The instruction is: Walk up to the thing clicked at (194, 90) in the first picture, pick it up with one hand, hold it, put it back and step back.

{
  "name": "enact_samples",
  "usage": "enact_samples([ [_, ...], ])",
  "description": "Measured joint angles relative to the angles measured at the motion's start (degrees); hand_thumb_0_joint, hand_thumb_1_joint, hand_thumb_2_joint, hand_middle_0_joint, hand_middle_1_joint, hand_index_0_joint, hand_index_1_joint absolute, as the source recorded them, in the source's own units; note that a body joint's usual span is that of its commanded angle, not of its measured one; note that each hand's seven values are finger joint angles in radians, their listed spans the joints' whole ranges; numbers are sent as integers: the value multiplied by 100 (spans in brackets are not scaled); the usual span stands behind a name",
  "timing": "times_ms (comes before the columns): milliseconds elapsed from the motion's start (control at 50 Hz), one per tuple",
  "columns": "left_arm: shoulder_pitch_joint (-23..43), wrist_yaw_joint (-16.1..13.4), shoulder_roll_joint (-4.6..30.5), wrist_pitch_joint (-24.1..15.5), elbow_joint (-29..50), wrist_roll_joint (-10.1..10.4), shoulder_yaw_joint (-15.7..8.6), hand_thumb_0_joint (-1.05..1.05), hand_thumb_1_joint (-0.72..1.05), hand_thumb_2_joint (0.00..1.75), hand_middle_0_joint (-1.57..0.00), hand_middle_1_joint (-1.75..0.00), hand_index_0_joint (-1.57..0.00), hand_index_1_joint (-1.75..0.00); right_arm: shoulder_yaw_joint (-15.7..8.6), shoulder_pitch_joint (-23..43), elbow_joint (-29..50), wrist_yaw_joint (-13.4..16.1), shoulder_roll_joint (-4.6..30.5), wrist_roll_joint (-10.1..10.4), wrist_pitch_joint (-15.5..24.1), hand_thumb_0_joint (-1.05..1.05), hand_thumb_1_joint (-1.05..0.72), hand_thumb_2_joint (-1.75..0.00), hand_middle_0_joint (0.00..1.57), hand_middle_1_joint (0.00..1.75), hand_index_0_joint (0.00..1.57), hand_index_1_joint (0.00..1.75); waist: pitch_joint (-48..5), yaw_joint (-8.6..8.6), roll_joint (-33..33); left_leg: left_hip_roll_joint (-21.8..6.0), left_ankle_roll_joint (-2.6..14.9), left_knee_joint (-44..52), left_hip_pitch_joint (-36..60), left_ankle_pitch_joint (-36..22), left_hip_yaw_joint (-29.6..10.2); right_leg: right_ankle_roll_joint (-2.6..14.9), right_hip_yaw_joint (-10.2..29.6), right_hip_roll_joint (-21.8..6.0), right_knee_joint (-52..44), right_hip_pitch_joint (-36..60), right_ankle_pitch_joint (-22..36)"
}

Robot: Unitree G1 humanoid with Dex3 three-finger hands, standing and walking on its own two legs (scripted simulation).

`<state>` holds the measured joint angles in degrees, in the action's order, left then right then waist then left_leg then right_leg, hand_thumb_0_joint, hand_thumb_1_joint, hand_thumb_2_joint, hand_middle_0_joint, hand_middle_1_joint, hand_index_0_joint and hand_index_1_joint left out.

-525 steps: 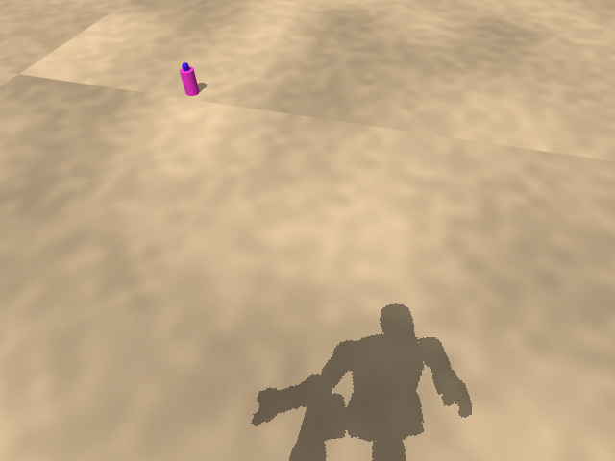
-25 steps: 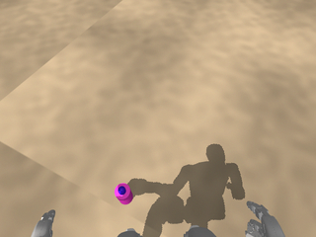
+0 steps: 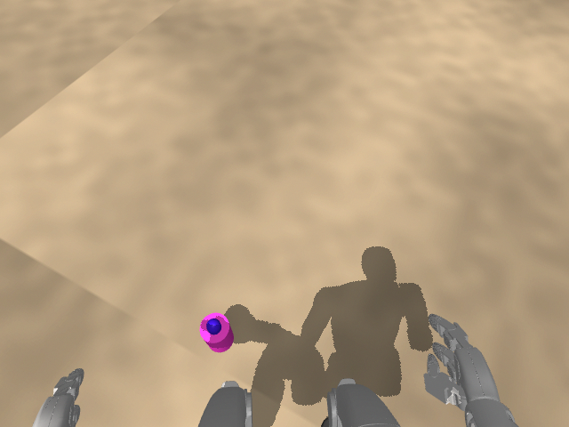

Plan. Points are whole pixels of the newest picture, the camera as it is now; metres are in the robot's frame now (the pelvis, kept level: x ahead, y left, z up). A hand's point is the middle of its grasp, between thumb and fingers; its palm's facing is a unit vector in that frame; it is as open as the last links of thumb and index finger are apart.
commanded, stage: go down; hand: left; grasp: from the side
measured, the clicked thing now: (216, 331) +0.37 +0.18 -0.60
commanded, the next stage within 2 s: none
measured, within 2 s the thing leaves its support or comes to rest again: neither
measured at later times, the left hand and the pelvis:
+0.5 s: hand (107, 378) +0.22 +0.30 -0.19, palm faces +0.05 -0.97 -0.22, open 17.3 cm; pelvis -0.04 +0.00 -0.11, yaw -1 degrees
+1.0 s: hand (108, 347) +0.28 +0.33 -0.25, palm faces +0.03 -0.99 -0.15, open 17.3 cm; pelvis -0.07 -0.01 -0.21, yaw -4 degrees
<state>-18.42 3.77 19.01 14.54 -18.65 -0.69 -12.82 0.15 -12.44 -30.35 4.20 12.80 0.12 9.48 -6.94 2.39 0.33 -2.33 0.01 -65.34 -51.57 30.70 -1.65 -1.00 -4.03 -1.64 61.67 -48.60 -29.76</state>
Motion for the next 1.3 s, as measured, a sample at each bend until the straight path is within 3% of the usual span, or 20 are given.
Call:
enact_samples([
  [200, -126, 160, 78, -287, 195, 151, -217, 0, -50, 10, -7, -9, -7, -10, -22, -21, 19, -14, 3, -13, 66, 1, -88, -89, 20, 30, 21, 30, -47, 5, -18, -9, -7, -521, -584, 138, -47, 17, -21, 2, 524, -574, -149],
  [280, 103, 317, 180, -615, -118, 240, -376, 0, -48, 11, -6, -9, -6, -10, -26, 19, 26, -25, 62, -15, 167, 1, -89, -90, 20, 30, 21, 30, -56, -10, -32, 2, -4, -805, -947, 191, -63, 21, -24, -14, 825, -937, -218],
  [400, 1005, 896, 548, -1665, -1097, 470, -841, 0, -51, 10, -6, -10, -7, -10, -50, 218, -81, -70, 240, -49, 418, 1, -91, -90, 20, 30, 21, 30, -222, -14, -122, 33, -3, -1750, -2118, 419, -75, 29, 10, -61, 1838, -2132, -490],
  [520, 1785, 1506, 827, -2447, -1343, 603, -1100, -1, -54, 11, -6, -12, -7, -12, -67, 451, -321, -96, 355, -54, 325, 1, -90, -90, 20, 30, 21, 30, -280, -29, -139, 24, -19, -2721, -3176, 676, -105, 37, 33, -63, 2814, -3191, -747],
  [700, 2367, 2036, 1111, -2831, -2098, 837, -1669, -1, -56, 14, -6, -13, -6, -14, 48, 521, -534, -223, 312, -29, 107, 1, -89, -90, 20, 30, 21, 30, -267, -48, -59, -14, -17, -3430, -4125, 755, -137, 70, 42, -27, 3529, -4158, -820],
  [840, 3069, 2527, 1450, -3411, -2742, 944, -2003, -1, -53, 13, -5, -12, -5, -12, 120, 568, -749, -224, 387, -88, 182, 1, -89, -90, 20, 30, 21, 30, -251, -79, -139, 0, -46, -3993, -4780, 761, -221, 106, -5, -37, 4088, -4789, -842],
  [1060, 3762, 3053, 1964, -3570, -3339, 1021, -2394, -1, -53, 10, -6, -10, -6, -10, 258, 644, -717, -200, 538, -74, 171, 1, -89, -90, 20, 30, 21, 30, -237, 123, -111, -49, -43, -4669, -5533, 825, -316, 106, -52, 22, 4682, -5513, -847],
  [1200, 3868, 3281, 2106, -3660, -3406, 1192, -2605, -1, -55, 9, -6, -9, -5, -9, 302, 609, -819, -213, 593, -89, 169, 1, -90, -90, 20, 30, 21, 30, -157, 81, -143, -33, -34, -4984, -5826, 883, -332, 103, -49, 10, 5001, -5801, -915],
  [1300, 4089, 3455, 2196, -3712, -3464, 1202, -2647, -1, -56, 9, -6, -8, -5, -9, 328, 685, -889, -222, 605, -152, 181, 1, -91, -90, 20, 30, 21, 30, -84, 53, -177, -13, -27, -5238, -6037, 892, -368, 95, -66, -2, 5237, -5986, -930],
])
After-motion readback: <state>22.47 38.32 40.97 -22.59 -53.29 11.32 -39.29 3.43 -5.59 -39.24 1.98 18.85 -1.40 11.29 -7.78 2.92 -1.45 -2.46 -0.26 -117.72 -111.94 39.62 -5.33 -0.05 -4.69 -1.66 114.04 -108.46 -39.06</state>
